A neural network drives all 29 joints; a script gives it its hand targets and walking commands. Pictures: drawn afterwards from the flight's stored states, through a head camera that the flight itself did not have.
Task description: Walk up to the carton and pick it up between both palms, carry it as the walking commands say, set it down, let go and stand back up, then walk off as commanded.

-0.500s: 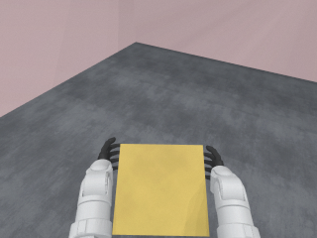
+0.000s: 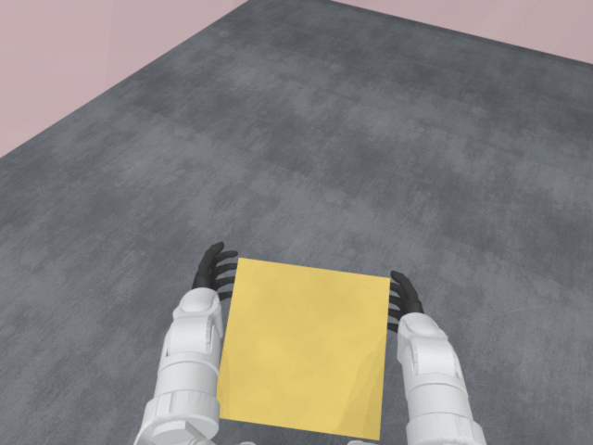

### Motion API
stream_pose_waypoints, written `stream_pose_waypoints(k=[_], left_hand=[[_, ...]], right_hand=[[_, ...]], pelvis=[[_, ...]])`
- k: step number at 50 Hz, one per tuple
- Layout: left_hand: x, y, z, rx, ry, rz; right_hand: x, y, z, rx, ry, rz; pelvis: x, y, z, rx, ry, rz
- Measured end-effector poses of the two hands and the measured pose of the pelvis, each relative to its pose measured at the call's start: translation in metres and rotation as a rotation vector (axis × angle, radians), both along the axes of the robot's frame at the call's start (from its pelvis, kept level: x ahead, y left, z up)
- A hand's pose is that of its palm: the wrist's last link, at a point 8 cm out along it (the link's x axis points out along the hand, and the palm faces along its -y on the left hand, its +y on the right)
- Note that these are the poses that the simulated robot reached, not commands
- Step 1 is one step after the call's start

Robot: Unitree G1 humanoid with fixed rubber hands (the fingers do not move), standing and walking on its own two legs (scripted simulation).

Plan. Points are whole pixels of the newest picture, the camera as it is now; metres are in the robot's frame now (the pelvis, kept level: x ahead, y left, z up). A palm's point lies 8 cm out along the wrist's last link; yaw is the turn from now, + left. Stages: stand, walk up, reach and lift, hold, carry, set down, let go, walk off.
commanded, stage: set down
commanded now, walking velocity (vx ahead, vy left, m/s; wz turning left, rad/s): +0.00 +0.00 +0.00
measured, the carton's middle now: (301, 336) +0.30 -0.01 -0.11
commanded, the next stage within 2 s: none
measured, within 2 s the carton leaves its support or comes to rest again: neither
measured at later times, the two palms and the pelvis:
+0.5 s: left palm (223, 313) +0.34 +0.13 -0.11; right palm (393, 332) +0.31 -0.16 -0.13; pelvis -0.04 -0.01 -0.06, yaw -1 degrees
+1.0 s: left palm (234, 314) +0.37 +0.12 -0.20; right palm (381, 328) +0.35 -0.17 -0.22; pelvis -0.03 -0.01 -0.14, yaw -1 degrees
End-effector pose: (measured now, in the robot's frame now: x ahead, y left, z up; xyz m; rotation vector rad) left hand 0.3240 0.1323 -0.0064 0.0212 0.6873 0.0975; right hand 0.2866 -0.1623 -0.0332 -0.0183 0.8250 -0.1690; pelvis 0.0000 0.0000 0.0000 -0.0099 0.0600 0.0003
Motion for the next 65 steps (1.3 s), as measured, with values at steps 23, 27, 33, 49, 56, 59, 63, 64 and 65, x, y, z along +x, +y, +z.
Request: stream_pose_waypoints(k=[23, 27, 33, 49, 56, 59, 63, 64, 65], left_hand=[[0.008, -0.007, -0.098, -0.052, -0.02, 0.083], [0.017, -0.006, -0.111, -0.054, -0.036, 0.077], [0.023, -0.003, -0.127, -0.046, -0.036, 0.101], [0.046, -0.011, -0.186, -0.031, -0.028, 0.096], [0.049, -0.007, -0.215, -0.034, -0.036, 0.106], [0.051, -0.006, -0.224, -0.038, -0.038, 0.121], [0.055, -0.003, -0.238, -0.047, -0.036, 0.133], [0.057, -0.002, -0.241, -0.045, -0.038, 0.133], [0.058, -0.002, -0.245, -0.041, -0.038, 0.131]], right_hand=[[0.016, -0.003, -0.092, -0.009, -0.028, -0.048], [0.021, -0.001, -0.105, -0.002, -0.043, -0.074], [0.035, 0.001, -0.124, 0.013, -0.045, -0.054], [0.058, -0.006, -0.185, -0.007, -0.034, -0.029], [0.064, -0.003, -0.213, -0.002, -0.041, -0.023], [0.069, -0.002, -0.223, -0.002, -0.043, -0.013], [0.077, 0.001, -0.234, -0.016, -0.043, 0.004], [0.079, 0.002, -0.236, -0.021, -0.045, 0.006], [0.081, 0.002, -0.239, -0.024, -0.045, 0.007]], pelvis=[[-0.036, -0.005, -0.057, 0.002, 0.312, -0.008], [-0.039, -0.005, -0.072, 0.005, 0.355, -0.013], [-0.038, -0.004, -0.093, 0.01, 0.415, -0.01], [-0.028, -0.005, -0.137, 0.009, 0.573, -0.02], [-0.031, -0.006, -0.156, 0.015, 0.611, -0.04], [-0.033, -0.007, -0.165, 0.016, 0.615, -0.042], [-0.038, -0.007, -0.177, 0.015, 0.618, -0.041], [-0.039, -0.007, -0.18, 0.015, 0.618, -0.041], [-0.04, -0.007, -0.184, 0.015, 0.618, -0.041]])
